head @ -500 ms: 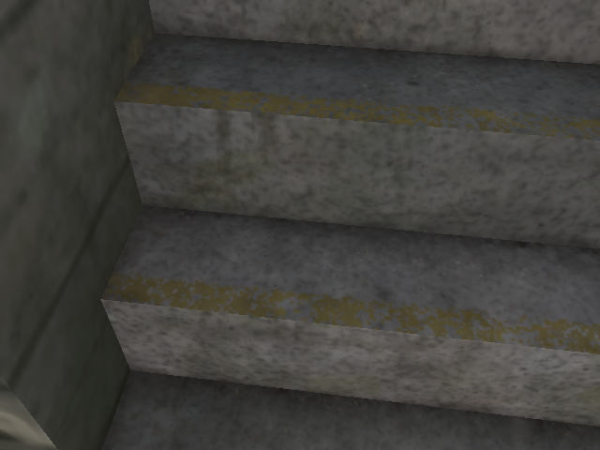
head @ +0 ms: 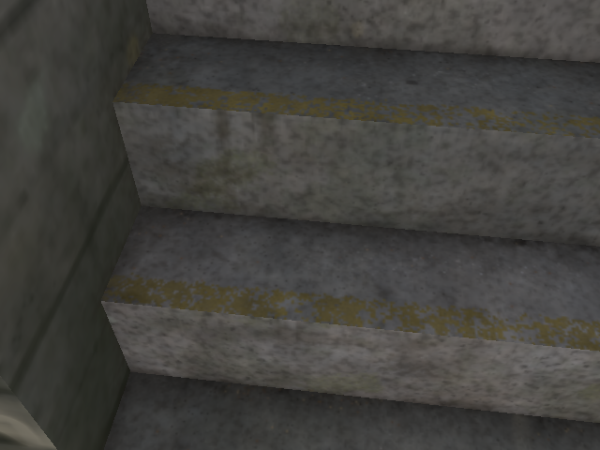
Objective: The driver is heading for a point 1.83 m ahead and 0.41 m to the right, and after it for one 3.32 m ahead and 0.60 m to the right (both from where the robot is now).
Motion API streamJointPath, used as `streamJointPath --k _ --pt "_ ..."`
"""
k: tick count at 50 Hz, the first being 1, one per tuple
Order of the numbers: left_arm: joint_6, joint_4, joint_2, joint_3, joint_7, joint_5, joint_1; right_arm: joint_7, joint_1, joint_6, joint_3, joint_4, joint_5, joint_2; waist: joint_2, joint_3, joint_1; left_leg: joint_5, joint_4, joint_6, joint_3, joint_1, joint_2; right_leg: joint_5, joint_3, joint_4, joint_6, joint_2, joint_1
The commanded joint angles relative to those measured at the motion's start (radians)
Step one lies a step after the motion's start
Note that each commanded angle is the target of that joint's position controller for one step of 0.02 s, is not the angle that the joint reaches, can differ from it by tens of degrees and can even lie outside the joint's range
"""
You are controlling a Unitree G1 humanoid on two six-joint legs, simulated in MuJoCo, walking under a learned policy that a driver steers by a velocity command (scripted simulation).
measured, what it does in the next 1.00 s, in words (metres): stands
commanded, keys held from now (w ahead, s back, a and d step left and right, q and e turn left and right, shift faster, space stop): w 0.84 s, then no key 0.16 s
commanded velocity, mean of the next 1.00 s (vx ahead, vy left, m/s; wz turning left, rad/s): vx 0.46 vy -0.01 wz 0.00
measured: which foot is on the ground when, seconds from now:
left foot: down 0.00-1.00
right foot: down 0.00-1.00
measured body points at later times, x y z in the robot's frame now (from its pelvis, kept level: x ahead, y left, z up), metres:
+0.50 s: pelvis +0.00 +0.01 +0.00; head +0.01 +0.01 +0.45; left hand +0.18 +0.28 -0.10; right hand +0.15 -0.26 -0.11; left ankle -0.04 +0.12 -0.75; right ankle -0.03 -0.11 -0.75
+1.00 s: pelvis +0.01 +0.00 +0.00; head +0.01 +0.00 +0.45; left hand +0.15 +0.27 -0.12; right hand +0.12 -0.28 -0.12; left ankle -0.04 +0.12 -0.75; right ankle -0.03 -0.11 -0.75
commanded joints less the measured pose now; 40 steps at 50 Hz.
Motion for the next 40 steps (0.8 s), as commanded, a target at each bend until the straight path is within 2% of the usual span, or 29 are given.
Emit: streamJointPath --k 1,27,31,40 --pt "-0.014 -0.072 0.133 0.030 0.004 0.000 -0.082 -0.003 -0.047 -0.013 -0.027 -0.060 0.001 -0.131 0.016 -0.071 0.000 0.220 -0.013 0.001 -0.081 -0.012 0.096 0.327 0.098 0.019 -0.025 -0.125 0.062" --pt "-0.020 -0.079 0.138 0.031 0.002 0.001 -0.075 -0.005 -0.039 -0.006 -0.024 -0.069 0.000 -0.144 0.013 -0.071 -0.003 0.255 -0.011 0.007 -0.088 0.006 0.094 0.338 0.095 0.024 -0.014 -0.126 0.056" --pt "-0.024 -0.069 0.133 0.031 -0.003 -0.002 -0.063 -0.012 -0.043 0.011 -0.021 -0.078 -0.004 -0.141 0.011 -0.062 -0.001 0.244 -0.008 0.007 -0.090 0.013 0.085 0.307 0.081 0.029 0.002 -0.115 0.042" --pt "-0.033 -0.061 0.134 0.033 -0.007 -0.003 -0.058 -0.018 -0.036 0.017 -0.021 -0.085 -0.004 -0.143 0.012 -0.062 -0.005 0.258 -0.003 0.005 -0.092 0.025 0.083 0.323 0.081 0.033 0.002 -0.116 0.037"
Keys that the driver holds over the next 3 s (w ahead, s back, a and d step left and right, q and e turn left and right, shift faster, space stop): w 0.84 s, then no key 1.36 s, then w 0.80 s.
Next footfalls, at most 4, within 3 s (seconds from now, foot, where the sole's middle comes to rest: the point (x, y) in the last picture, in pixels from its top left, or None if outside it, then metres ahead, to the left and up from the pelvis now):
none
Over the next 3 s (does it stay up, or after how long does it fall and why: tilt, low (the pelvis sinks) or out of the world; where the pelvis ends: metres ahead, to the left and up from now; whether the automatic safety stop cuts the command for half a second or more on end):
stays up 0.02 0.00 0.00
